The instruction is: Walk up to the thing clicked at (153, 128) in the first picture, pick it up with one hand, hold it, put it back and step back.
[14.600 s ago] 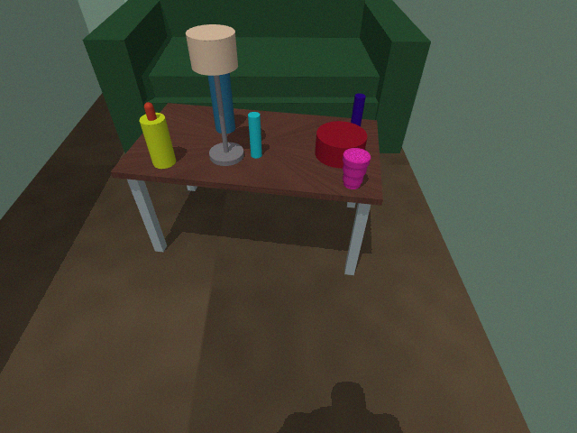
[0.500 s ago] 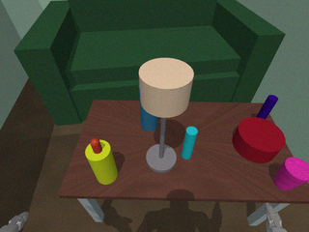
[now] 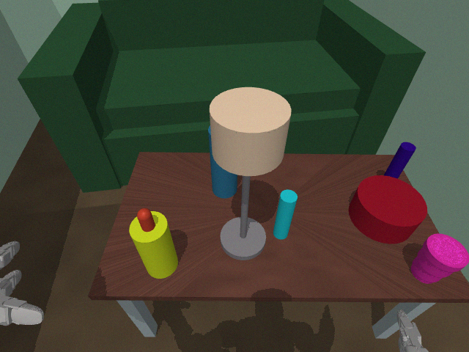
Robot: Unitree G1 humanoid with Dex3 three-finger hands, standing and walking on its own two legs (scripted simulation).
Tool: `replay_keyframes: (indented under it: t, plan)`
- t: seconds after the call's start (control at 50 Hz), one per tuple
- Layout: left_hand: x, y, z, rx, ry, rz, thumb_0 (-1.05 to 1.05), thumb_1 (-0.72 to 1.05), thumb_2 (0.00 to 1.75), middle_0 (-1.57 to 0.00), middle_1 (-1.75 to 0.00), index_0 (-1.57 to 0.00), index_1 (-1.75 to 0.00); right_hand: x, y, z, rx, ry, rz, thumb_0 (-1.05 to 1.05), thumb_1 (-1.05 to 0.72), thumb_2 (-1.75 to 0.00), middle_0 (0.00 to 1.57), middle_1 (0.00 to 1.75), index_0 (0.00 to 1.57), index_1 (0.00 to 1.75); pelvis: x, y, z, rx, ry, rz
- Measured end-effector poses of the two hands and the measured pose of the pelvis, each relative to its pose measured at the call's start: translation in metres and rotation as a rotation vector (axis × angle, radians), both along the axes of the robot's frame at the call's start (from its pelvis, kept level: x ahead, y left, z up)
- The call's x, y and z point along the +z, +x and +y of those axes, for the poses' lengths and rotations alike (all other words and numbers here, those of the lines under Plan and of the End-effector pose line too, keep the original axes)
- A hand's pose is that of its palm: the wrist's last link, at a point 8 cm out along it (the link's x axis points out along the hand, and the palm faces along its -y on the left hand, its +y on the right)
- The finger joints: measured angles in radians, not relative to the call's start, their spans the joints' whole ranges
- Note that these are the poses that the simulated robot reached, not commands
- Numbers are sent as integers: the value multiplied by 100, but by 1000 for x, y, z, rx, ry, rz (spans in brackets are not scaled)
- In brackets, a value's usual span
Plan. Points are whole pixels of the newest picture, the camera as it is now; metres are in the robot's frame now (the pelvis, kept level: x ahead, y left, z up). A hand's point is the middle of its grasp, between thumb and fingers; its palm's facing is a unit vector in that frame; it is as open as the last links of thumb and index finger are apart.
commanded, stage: go down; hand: left
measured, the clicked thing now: (153, 240) +0.44 +0.21 -0.13
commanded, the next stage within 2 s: approach in 0.82 s
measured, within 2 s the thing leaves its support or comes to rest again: neither
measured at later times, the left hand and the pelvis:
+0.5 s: hand (13, 247) +0.31 +0.37 +0.06, palm faces +0.20 -0.97 -0.14, open 17.6 cm; pelvis +0.00 +0.00 +0.01, yaw +0 degrees
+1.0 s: hand (5, 228) +0.33 +0.38 +0.08, palm faces +0.21 -0.97 -0.10, open 17.7 cm; pelvis -0.01 +0.01 +0.01, yaw -1 degrees
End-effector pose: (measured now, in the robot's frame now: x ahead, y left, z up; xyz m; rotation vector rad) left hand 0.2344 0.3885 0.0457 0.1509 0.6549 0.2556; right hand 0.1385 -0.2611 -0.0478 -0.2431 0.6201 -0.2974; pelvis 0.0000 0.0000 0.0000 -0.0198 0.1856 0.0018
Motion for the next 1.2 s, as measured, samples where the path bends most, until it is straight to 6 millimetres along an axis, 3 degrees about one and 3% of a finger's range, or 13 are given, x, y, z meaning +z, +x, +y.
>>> replay_keyframes:
  t: [0.2,0.38,0.62,1.02,1.12,1.2]
  plan:
    - [6,24,14,-13,-26,-90,-1,-58,8,-6,-6,-5,-7,-3,-9,-6,6,-32,56,-1,52,-6,6,5,6,5,1,-5,-1,0,-2,7]
    - [20,46,23,-29,-37,-163,-1,-59,7,-6,-6,-5,-6,0,-3,-3,12,-39,51,-1,51,-6,6,5,6,5,5,-2,0,-7,-5,12]
    - [29,50,34,-27,-50,-213,-1,-60,6,-6,-5,-5,-6,5,2,7,49,-35,48,-1,51,-6,6,5,6,5,9,1,3,-5,-7,13]
    - [43,71,44,-26,-63,-306,-1,-60,5,-6,-5,-5,-5,9,-8,6,37,-58,72,-1,51,-6,6,5,6,5,11,-7,7,-10,-14,22]
    - [34,81,43,-36,-89,-380,-1,-60,3,-6,-4,-5,-4,8,-3,8,55,-70,58,-1,52,-6,5,5,6,6,5,-9,7,-7,-18,53]
    - [7,91,33,-50,-128,-453,-1,-61,1,-6,-4,-5,-4,7,2,10,83,-85,33,-1,53,-5,5,5,6,6,-6,-13,8,-6,-24,92]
